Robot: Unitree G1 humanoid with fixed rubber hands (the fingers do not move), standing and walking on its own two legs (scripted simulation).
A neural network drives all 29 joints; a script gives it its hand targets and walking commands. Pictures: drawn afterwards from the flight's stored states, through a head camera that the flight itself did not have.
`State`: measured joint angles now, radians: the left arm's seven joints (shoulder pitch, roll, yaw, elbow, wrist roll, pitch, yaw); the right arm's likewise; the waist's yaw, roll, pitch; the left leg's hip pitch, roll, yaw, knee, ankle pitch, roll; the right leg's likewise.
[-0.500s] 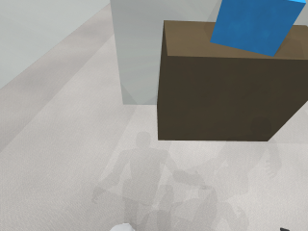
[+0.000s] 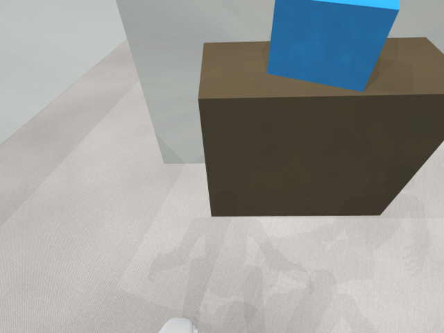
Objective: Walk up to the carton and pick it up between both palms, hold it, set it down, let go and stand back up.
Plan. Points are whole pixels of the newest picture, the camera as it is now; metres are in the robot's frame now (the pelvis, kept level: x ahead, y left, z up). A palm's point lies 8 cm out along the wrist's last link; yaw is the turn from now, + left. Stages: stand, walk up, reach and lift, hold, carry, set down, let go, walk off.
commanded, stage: walk up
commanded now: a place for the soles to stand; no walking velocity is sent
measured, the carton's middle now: (326, 33) +0.93 -0.26 +0.09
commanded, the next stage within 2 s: none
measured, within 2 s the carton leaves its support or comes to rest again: neither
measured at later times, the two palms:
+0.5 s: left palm out of the picture +0.12 +0.29 -0.12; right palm out of the picture +0.19 -0.37 -0.09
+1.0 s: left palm (138, 284) +0.22 +0.20 -0.08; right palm out of the picture +0.24 -0.46 -0.10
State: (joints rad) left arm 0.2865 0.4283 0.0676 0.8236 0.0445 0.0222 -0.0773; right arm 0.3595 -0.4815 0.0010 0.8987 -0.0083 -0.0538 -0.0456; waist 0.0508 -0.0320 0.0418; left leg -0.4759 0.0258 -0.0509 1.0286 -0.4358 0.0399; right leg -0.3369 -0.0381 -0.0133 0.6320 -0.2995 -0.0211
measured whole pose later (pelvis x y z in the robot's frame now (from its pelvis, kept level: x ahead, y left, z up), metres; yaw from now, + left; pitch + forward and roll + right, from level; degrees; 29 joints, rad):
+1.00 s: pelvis +0.18 -0.14 +0.00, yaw +4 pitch +0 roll +3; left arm 0.28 0.43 0.07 0.81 0.04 0.01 -0.02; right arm 0.35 -0.45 0.00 0.87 -0.01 -0.03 -0.03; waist 0.03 -0.03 0.06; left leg -0.39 0.00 -0.07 0.82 -0.42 0.04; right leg -0.35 -0.04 -0.02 0.59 -0.24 -0.03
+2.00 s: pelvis +0.21 -0.12 +0.00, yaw +7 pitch +1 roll -1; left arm 0.15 0.43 0.07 0.92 0.02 0.00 -0.02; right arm 0.16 -0.43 0.00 0.95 -0.01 -0.04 -0.01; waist 0.03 -0.02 0.02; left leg -0.33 0.00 -0.02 0.58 -0.27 0.00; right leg -0.30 -0.02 -0.07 0.54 -0.26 0.00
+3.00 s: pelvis +0.40 -0.34 +0.00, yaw +4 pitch -1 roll +1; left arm 0.34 0.43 0.07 0.90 0.03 0.01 -0.03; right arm 0.28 -0.47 0.00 0.90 -0.01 -0.05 -0.04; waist 0.02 0.00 0.08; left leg -0.31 0.01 0.08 0.48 -0.18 0.07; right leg -0.18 0.17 -0.06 0.62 -0.33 0.01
